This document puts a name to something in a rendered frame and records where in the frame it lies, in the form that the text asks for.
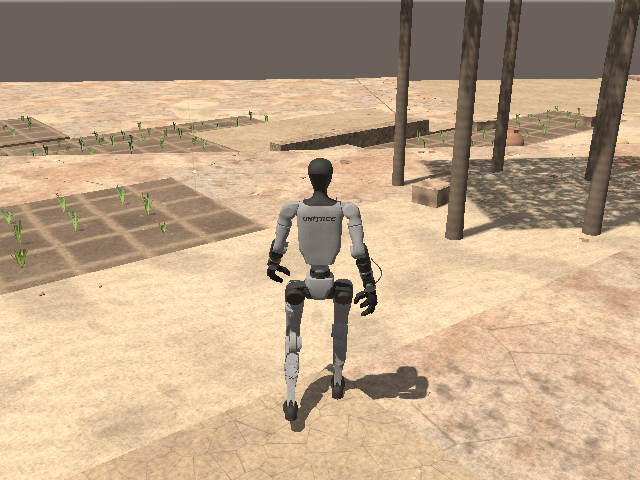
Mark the right robot forearm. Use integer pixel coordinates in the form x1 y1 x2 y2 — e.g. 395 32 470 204
356 243 376 293

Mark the left robot thigh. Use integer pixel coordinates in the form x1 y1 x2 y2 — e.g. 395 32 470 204
285 280 306 353

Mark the left robot forearm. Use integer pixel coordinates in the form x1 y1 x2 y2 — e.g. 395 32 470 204
267 239 283 270

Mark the right robot hand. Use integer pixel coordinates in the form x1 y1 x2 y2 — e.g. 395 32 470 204
354 289 378 316

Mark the left robot hand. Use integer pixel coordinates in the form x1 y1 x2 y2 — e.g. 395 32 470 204
267 265 290 283

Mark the left robot shin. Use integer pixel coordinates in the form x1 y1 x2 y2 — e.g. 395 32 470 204
284 336 299 407

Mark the robot right upper arm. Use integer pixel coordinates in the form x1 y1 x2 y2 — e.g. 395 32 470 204
341 202 366 259

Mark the robot left upper arm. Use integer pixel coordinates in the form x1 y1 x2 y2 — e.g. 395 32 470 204
272 201 300 254

